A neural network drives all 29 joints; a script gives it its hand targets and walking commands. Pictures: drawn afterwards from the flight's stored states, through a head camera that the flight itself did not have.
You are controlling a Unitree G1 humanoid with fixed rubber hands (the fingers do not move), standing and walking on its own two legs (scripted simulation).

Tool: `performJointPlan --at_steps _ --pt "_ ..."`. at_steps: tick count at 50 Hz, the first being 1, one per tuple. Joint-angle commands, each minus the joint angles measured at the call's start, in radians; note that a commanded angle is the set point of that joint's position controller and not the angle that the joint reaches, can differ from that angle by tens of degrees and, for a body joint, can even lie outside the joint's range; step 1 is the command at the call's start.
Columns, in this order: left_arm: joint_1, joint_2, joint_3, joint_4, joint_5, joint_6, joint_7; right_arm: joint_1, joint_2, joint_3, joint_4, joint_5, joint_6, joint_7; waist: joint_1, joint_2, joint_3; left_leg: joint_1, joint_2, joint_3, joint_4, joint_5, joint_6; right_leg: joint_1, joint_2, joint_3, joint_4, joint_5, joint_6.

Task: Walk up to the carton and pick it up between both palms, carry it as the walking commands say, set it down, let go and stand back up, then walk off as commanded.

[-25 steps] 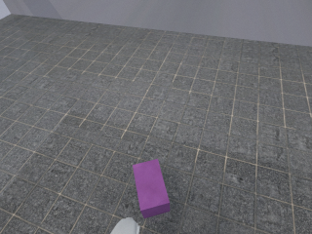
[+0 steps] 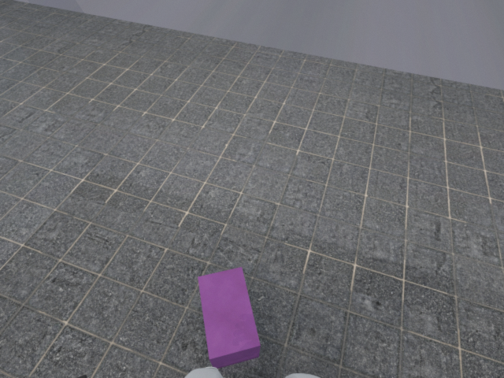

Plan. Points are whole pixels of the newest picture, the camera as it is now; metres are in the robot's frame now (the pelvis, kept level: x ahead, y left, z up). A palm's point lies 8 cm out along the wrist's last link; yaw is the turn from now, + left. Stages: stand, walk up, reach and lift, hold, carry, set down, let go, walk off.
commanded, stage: walk up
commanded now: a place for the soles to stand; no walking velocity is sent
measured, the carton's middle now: (228, 317) +0.40 +0.10 -0.66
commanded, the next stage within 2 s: none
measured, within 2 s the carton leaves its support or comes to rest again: neither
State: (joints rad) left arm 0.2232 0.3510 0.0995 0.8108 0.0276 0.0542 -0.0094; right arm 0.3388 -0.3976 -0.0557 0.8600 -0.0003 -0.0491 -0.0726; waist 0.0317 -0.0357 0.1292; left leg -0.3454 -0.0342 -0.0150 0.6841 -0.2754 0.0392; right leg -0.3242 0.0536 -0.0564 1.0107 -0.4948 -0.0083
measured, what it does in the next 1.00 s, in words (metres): steps on the spot: right foot, then left foot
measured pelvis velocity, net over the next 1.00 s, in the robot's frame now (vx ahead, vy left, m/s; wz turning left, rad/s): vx -0.02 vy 0.00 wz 0.17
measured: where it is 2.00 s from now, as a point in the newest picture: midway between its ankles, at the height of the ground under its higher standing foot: outside the picture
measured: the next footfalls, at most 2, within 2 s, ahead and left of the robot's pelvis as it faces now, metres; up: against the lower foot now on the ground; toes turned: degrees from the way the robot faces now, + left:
right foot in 0.20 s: +0.05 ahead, -0.10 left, +0.00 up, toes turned +15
left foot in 0.66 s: +0.03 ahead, +0.13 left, +0.00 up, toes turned +13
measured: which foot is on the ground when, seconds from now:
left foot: down 0.00-0.22, up 0.24-0.64, down 0.66-1.00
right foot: up 0.00-0.18, down 0.20-1.00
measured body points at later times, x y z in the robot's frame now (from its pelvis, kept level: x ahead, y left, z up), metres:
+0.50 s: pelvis -0.02 -0.03 +0.02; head +0.00 -0.06 +0.46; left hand +0.02 +0.30 -0.07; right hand +0.06 -0.34 -0.12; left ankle +0.00 +0.13 -0.66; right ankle +0.00 -0.12 -0.71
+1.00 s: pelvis -0.02 +0.00 +0.00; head +0.00 +0.00 +0.45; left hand +0.02 +0.33 -0.10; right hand +0.10 -0.31 -0.11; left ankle -0.01 +0.12 -0.71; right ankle +0.00 -0.12 -0.71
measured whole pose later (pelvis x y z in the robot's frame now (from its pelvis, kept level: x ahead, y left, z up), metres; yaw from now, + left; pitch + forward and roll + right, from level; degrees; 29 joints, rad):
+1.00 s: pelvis -0.02 +0.00 +0.00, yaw +10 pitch -1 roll +0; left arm 0.23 0.38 0.08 0.81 0.02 0.01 -0.01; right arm 0.32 -0.39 -0.04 0.83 0.00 -0.03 -0.03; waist 0.01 0.00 0.06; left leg -0.37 -0.07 -0.11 0.74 -0.32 0.03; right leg -0.31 -0.04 -0.05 0.71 -0.38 -0.02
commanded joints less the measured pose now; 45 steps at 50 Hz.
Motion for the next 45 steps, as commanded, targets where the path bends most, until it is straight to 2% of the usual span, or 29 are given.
performJointPlan --at_steps 1,3,5,7,8,9,10,11,12,13,14,16,18,19,23,27,29,31,32,33,34,35,36,38,41,42,43,44,45 --pt "0.031 0.209 0.047 -0.111 -0.015 0.003 0.002 -0.052 -0.302 -0.073 -0.104 -0.030 -0.013 -0.034 0.011 0.135 -0.033 -0.060 0.386 -0.561 -0.285 0.153 0.305 -0.131 -0.119 0.233 0.272 -0.079 0.063" --pt "0.003 0.210 0.056 -0.084 -0.010 0.001 -0.015 -0.045 -0.261 -0.062 -0.121 -0.044 -0.007 -0.026 -0.004 0.126 -0.067 -0.033 0.234 -0.397 -0.250 0.085 0.212 -0.119 -0.091 0.157 0.134 -0.032 0.022" --pt "-0.002 0.196 0.055 -0.071 -0.020 0.005 -0.020 -0.035 -0.256 -0.062 -0.128 -0.056 -0.003 -0.006 -0.025 0.190 -0.077 -0.051 0.198 -0.374 -0.243 0.017 0.188 -0.059 -0.079 0.109 -0.008 -0.066 0.010" --pt "-0.016 0.184 0.050 -0.077 -0.025 -0.011 -0.014 -0.024 -0.255 -0.067 -0.123 -0.062 0.007 0.010 -0.037 0.254 -0.107 -0.005 0.199 -0.404 -0.214 0.107 0.180 -0.015 -0.064 0.086 -0.169 -0.111 -0.004" --pt "0.020 0.172 0.043 -0.064 -0.030 -0.025 -0.006 -0.030 -0.252 -0.063 -0.121 -0.055 0.013 0.017 -0.016 0.284 -0.145 0.008 0.197 -0.400 -0.166 0.200 0.171 0.043 -0.063 0.084 -0.303 -0.065 -0.019" --pt "0.073 0.156 0.036 -0.033 -0.029 -0.040 0.004 -0.052 -0.244 -0.057 -0.122 -0.043 0.022 0.022 0.019 0.280 -0.171 -0.038 0.180 -0.370 -0.102 0.266 0.149 0.156 -0.055 0.063 -0.483 0.097 -0.026" --pt "0.101 0.179 0.043 -0.016 -0.016 -0.053 0.015 -0.032 -0.201 -0.040 -0.118 -0.032 0.028 0.026 0.026 0.220 -0.192 -0.106 0.138 -0.331 -0.022 0.212 0.100 0.257 -0.072 0.098 -0.580 0.196 -0.023" --pt "0.101 0.272 0.058 -0.023 0.004 -0.063 0.025 -0.015 -0.141 -0.020 -0.127 -0.020 0.031 0.029 0.031 -0.004 -0.174 -0.259 0.034 -0.224 0.141 0.043 0.041 0.314 -0.251 0.305 -0.684 0.110 -0.057" --pt "0.013 0.383 0.074 -0.063 0.008 -0.075 0.025 -0.019 -0.152 -0.027 -0.135 -0.023 0.035 0.024 0.014 -0.144 -0.104 -0.373 -0.084 -0.125 0.255 -0.260 -0.011 0.223 -0.496 0.543 -0.747 0.129 -0.114" --pt "-0.049 0.350 0.071 -0.065 0.009 -0.082 0.021 -0.055 -0.240 -0.060 -0.110 -0.029 0.041 0.015 -0.007 -0.021 -0.097 -0.293 -0.009 -0.159 0.418 -0.297 -0.019 0.119 -0.551 0.539 -0.704 0.222 -0.170" --pt "-0.066 0.289 0.058 -0.066 -0.006 -0.086 0.025 -0.009 -0.236 -0.057 -0.085 -0.014 0.043 0.023 -0.036 0.049 -0.066 -0.288 -0.003 -0.153 0.424 -0.233 -0.017 0.132 -0.463 0.394 -0.659 0.311 -0.123" --pt "-0.031 0.255 0.048 -0.061 -0.006 -0.092 0.035 0.017 -0.195 -0.048 -0.080 -0.012 0.042 0.039 -0.033 -0.035 -0.075 -0.287 0.005 -0.115 0.368 -0.148 -0.022 0.216 -0.331 0.216 -0.583 0.540 -0.049" --pt "0.021 0.237 0.046 -0.066 -0.001 -0.087 0.036 0.027 -0.171 -0.041 -0.068 -0.023 0.049 0.047 -0.010 -0.101 -0.101 -0.272 -0.023 -0.085 0.390 -0.119 -0.029 0.260 -0.283 0.138 -0.560 0.673 -0.021" --pt "0.034 0.236 0.047 -0.070 0.001 -0.084 0.036 0.020 -0.168 -0.040 -0.066 -0.021 0.053 0.045 0.000 -0.095 -0.112 -0.273 -0.024 -0.082 0.386 -0.117 -0.034 0.280 -0.287 0.138 -0.558 0.681 -0.026" --pt "0.020 0.249 0.054 -0.089 0.005 -0.072 0.033 0.001 -0.178 -0.044 -0.071 -0.025 0.056 0.041 0.014 -0.115 -0.125 -0.271 0.008 -0.061 0.313 -0.142 -0.044 0.291 -0.319 0.158 -0.591 0.401 -0.103" --pt "-0.028 0.270 0.053 -0.101 0.010 -0.068 0.019 -0.014 -0.180 -0.045 -0.079 -0.030 0.041 0.053 0.003 -0.118 -0.078 -0.150 0.044 -0.008 0.182 -0.171 -0.039 0.121 -0.348 0.166 -0.620 0.098 -0.188" --pt "-0.072 0.281 0.052 -0.105 0.006 -0.064 0.011 0.023 -0.188 -0.052 -0.070 -0.030 0.027 0.060 -0.025 -0.138 -0.071 -0.050 0.050 -0.004 0.070 -0.142 -0.028 0.047 -0.340 0.157 -0.589 0.015 -0.180" --pt "-0.094 0.262 0.037 -0.099 -0.002 -0.051 0.003 0.088 -0.196 -0.062 -0.039 -0.035 0.012 0.056 -0.057 -0.082 -0.084 0.106 0.005 -0.005 -0.080 -0.095 -0.007 -0.048 -0.299 0.117 -0.470 -0.014 -0.144" --pt "-0.089 0.227 0.026 -0.093 -0.005 -0.040 0.003 0.084 -0.216 -0.067 -0.044 -0.045 0.005 0.050 -0.056 0.001 -0.050 0.109 0.025 -0.122 -0.182 -0.149 0.014 -0.101 -0.254 0.085 -0.356 -0.038 -0.108" --pt "-0.090 0.193 0.019 -0.101 -0.015 -0.037 0.004 0.068 -0.273 -0.074 -0.062 -0.064 0.001 0.044 -0.042 0.211 -0.006 0.048 0.190 -0.485 -0.349 -0.235 0.062 -0.193 -0.150 0.037 -0.156 -0.091 -0.046" --pt "-0.101 0.206 0.020 -0.106 -0.019 -0.034 0.009 -0.012 -0.306 -0.067 -0.095 -0.055 -0.003 0.037 -0.028 0.179 0.054 -0.037 0.259 -0.674 -0.415 -0.302 0.121 -0.240 -0.090 0.101 -0.082 -0.104 -0.021" --pt "-0.087 0.228 0.031 -0.088 -0.017 -0.035 0.012 -0.052 -0.323 -0.073 -0.107 -0.048 -0.005 0.034 -0.024 0.155 0.043 -0.087 0.270 -0.690 -0.406 -0.265 0.174 -0.181 -0.098 0.149 -0.043 -0.098 -0.006" --pt "-0.056 0.237 0.039 -0.073 -0.019 -0.038 0.011 -0.089 -0.321 -0.071 -0.114 -0.051 -0.006 0.033 -0.014 0.158 0.031 -0.145 0.269 -0.698 -0.391 -0.273 0.200 -0.106 -0.092 0.156 -0.034 -0.105 -0.008" --pt "-0.044 0.239 0.043 -0.056 -0.018 -0.044 0.003 -0.101 -0.265 -0.055 -0.114 -0.047 -0.010 0.034 -0.013 0.155 -0.008 -0.093 0.207 -0.569 -0.337 -0.216 0.168 -0.088 -0.090 0.124 -0.112 -0.066 -0.032" --pt "-0.039 0.215 0.037 -0.051 -0.023 -0.056 0.006 -0.046 -0.249 -0.053 -0.096 -0.040 -0.012 0.038 -0.030 0.201 -0.092 0.038 0.184 -0.509 -0.243 0.115 0.153 -0.054 -0.064 0.086 -0.263 -0.048 -0.033" --pt "-0.033 0.199 0.032 -0.051 -0.025 -0.062 0.010 -0.039 -0.245 -0.051 -0.094 -0.034 -0.010 0.038 -0.024 0.196 -0.124 0.068 0.174 -0.479 -0.195 0.222 0.147 -0.015 -0.055 0.073 -0.356 -0.012 -0.037" --pt "-0.009 0.184 0.027 -0.038 -0.025 -0.070 0.013 -0.045 -0.236 -0.046 -0.095 -0.026 -0.008 0.037 -0.007 0.192 -0.167 0.051 0.161 -0.427 -0.141 0.315 0.129 0.084 -0.056 0.066 -0.474 0.109 -0.049" --pt "0.010 0.202 0.031 -0.029 -0.016 -0.079 0.019 -0.049 -0.209 -0.033 -0.095 -0.017 -0.008 0.036 0.009 0.164 -0.201 -0.009 0.134 -0.375 -0.080 0.375 0.088 0.197 -0.090 0.108 -0.515 0.207 -0.075" --pt "0.018 0.260 0.043 -0.029 -0.003 -0.087 0.024 -0.050 -0.182 -0.025 -0.102 -0.010 -0.009 0.037 0.024 0.049 -0.223 -0.129 0.078 -0.291 0.015 0.289 0.045 0.287 -0.207 0.230 -0.556 0.212 -0.116"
